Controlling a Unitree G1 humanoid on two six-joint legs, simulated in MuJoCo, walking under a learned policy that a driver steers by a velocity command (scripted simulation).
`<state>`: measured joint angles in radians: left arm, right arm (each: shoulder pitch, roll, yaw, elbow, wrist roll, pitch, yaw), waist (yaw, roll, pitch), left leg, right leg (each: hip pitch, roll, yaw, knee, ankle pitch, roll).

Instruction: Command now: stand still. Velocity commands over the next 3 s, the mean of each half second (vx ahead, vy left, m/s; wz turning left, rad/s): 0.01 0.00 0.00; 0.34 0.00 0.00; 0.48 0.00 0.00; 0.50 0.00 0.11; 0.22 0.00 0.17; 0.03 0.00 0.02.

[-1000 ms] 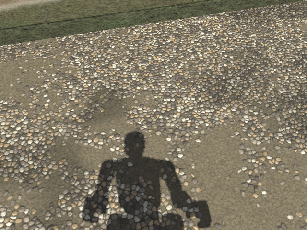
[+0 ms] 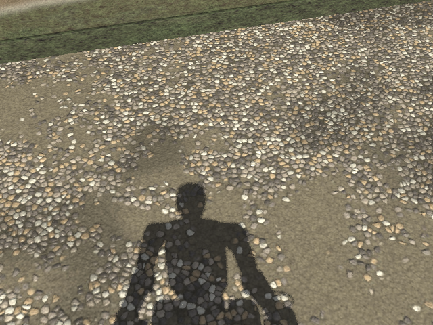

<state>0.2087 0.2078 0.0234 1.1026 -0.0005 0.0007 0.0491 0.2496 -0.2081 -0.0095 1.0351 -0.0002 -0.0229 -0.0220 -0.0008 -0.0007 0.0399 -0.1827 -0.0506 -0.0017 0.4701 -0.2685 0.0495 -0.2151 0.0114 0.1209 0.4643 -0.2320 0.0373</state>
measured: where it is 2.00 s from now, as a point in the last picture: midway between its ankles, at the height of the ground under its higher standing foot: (244, 257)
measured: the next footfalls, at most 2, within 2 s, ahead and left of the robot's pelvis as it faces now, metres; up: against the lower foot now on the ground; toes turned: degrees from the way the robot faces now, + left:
right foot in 0.78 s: +0.13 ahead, -0.16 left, +0.00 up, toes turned -2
left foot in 1.28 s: +0.51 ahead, +0.06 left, +0.00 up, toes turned +2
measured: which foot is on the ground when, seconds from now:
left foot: down 0.00-0.78, up 0.80-1.00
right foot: down 0.00-0.50, up 0.52-0.76, down 0.78-1.00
